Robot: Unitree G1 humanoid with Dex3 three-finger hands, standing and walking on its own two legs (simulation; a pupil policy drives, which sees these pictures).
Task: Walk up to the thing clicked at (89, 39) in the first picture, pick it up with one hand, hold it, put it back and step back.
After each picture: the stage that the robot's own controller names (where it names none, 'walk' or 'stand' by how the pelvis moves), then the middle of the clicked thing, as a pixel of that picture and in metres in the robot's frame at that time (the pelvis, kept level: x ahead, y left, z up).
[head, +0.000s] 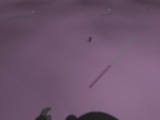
stand; (90, 39) +2.00 +0.05 -0.72
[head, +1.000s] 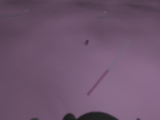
walk; (86, 42) +1.89 +0.13 -0.71
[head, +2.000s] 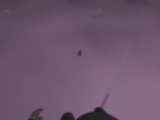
walk; (79, 53) +1.31 +0.19 -0.71
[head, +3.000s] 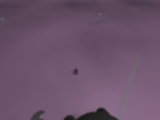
walk; (76, 71) +0.85 +0.21 -0.72
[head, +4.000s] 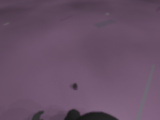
walk; (75, 86) +0.54 +0.23 -0.69
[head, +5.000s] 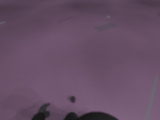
stand; (73, 99) +0.36 +0.19 -0.70
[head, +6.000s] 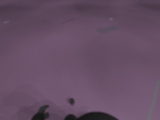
stand; (72, 101) +0.34 +0.20 -0.71
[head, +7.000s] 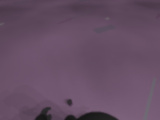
stand; (69, 102) +0.33 +0.23 -0.72
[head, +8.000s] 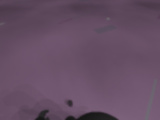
stand; (70, 103) +0.32 +0.22 -0.73
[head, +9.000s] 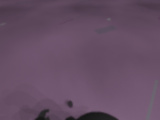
stand; (70, 104) +0.31 +0.22 -0.73
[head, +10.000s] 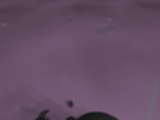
stand; (70, 104) +0.31 +0.22 -0.73
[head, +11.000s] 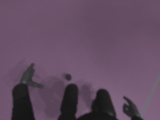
go down; (68, 77) +0.37 +0.20 -0.50
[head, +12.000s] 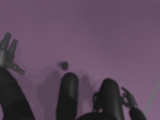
go down; (65, 66) +0.40 +0.23 -0.32
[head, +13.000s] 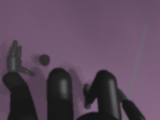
close in; (45, 60) +0.38 +0.26 -0.23
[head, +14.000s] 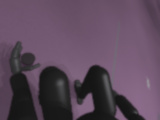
close; (28, 60) +0.38 +0.27 -0.22
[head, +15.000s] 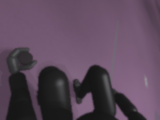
lift; (25, 60) +0.37 +0.28 -0.22
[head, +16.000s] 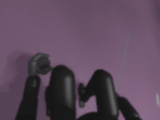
lift; (43, 64) +0.33 +0.25 -0.18
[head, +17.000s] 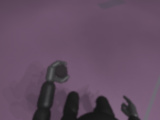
lift; (62, 74) +0.31 +0.19 +0.02
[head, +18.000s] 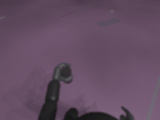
hold; (67, 75) +0.33 +0.17 +0.01
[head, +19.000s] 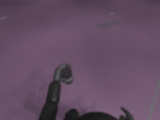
hold; (67, 76) +0.32 +0.17 +0.01
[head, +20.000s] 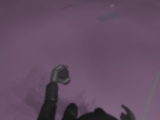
crouch; (64, 77) +0.32 +0.19 -0.03
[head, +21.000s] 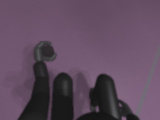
lower; (49, 53) +0.45 +0.25 -0.09
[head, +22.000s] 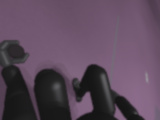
lower; (17, 54) +0.41 +0.30 -0.22
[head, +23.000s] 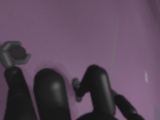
lower; (19, 55) +0.40 +0.30 -0.22
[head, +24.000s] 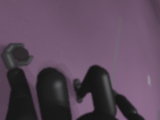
lower; (22, 56) +0.39 +0.30 -0.22
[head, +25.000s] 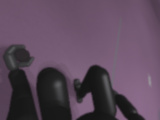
lower; (23, 57) +0.39 +0.29 -0.22
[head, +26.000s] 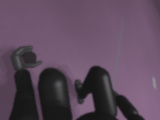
open; (30, 60) +0.38 +0.28 -0.22
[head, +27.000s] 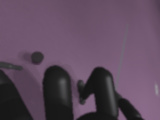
stand; (37, 58) +0.38 +0.27 -0.23
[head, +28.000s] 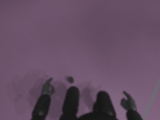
walk; (71, 80) +0.38 +0.20 -0.52
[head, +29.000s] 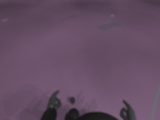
stand; (72, 100) +0.34 +0.19 -0.66
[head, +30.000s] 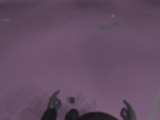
stand; (72, 100) +0.34 +0.19 -0.67
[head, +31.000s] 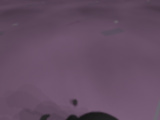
stand; (75, 103) +0.35 +0.17 -0.72
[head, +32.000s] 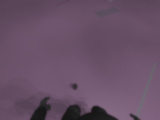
walk; (75, 86) +0.42 +0.15 -0.70
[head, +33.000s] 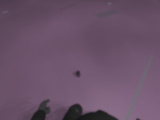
walk; (78, 74) +0.68 +0.19 -0.70
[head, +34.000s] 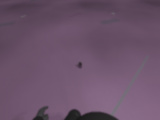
stand; (80, 65) +0.99 +0.22 -0.70
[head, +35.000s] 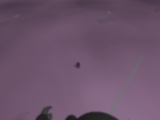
stand; (78, 65) +0.99 +0.23 -0.72
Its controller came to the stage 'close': yes
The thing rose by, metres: 0.71
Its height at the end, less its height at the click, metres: +0.00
